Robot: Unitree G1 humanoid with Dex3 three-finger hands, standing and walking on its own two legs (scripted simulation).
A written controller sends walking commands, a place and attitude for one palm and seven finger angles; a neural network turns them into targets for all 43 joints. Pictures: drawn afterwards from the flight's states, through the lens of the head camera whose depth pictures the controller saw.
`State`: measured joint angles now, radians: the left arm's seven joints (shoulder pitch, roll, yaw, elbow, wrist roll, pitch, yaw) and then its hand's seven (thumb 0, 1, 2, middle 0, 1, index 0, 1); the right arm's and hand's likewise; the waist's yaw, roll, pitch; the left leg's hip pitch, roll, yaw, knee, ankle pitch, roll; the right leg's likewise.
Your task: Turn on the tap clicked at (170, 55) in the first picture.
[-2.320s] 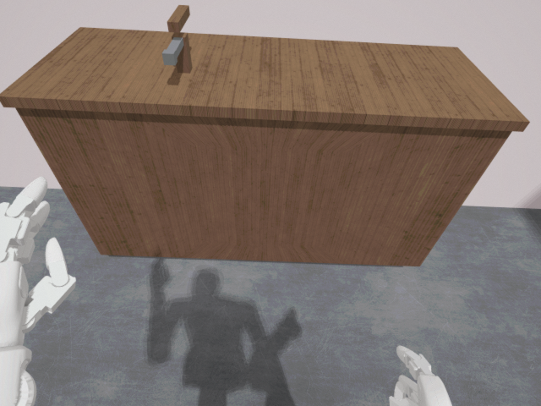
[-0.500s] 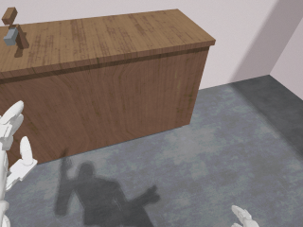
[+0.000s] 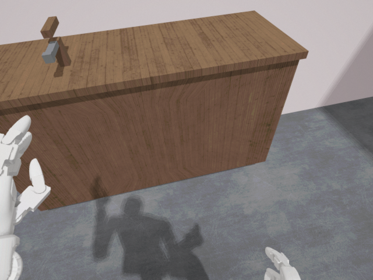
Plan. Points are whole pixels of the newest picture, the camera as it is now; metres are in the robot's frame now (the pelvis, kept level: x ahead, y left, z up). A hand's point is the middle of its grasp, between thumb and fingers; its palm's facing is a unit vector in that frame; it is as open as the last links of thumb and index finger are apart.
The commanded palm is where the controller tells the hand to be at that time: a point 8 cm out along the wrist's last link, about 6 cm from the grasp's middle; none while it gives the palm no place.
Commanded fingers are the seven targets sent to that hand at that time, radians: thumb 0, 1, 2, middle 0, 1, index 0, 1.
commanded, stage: take the last steps up to it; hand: left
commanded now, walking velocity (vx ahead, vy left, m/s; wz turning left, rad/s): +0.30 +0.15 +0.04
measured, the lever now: (48, 57) +0.71 +0.50 +0.14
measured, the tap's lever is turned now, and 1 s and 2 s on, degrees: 0 0 0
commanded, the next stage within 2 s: come to a stop and stand still in 1.02 s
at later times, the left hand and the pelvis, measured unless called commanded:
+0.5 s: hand (61, 128) +0.34 +0.27 +0.18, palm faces +0.37 -0.79 -0.49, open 7.5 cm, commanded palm +0.28 +0.32 +0.19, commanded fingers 0.00 0.90 0.90 -0.20 -0.30 -0.20 -0.30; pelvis +0.12 +0.04 -0.01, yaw -1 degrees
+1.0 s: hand (60, 89) +0.46 +0.33 +0.19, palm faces +0.38 -0.83 -0.42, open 7.5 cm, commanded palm +0.40 +0.37 +0.19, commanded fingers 0.00 0.90 0.90 -0.20 -0.30 -0.20 -0.30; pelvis +0.23 +0.09 +0.00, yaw -2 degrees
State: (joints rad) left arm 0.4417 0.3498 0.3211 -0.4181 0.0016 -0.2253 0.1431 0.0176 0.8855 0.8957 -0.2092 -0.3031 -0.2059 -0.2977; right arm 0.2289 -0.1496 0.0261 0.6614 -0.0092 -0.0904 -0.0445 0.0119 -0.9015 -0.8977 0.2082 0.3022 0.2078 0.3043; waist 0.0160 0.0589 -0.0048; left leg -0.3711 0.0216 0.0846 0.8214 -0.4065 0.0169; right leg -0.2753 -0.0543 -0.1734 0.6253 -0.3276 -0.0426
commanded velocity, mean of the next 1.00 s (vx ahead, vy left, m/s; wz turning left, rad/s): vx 0.24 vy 0.13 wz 0.00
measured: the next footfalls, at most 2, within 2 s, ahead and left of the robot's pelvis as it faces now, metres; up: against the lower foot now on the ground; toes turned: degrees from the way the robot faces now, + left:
left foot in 0.26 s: +0.18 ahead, +0.20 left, +0.00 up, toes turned +9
right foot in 0.50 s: +0.17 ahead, -0.04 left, +0.00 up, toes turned -10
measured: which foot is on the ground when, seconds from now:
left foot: up 0.00-0.24, down 0.26-0.50, up 0.52-0.84, down 0.86-1.00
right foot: down 0.00-0.26, up 0.28-0.48, down 0.50-0.86, up 0.88-1.00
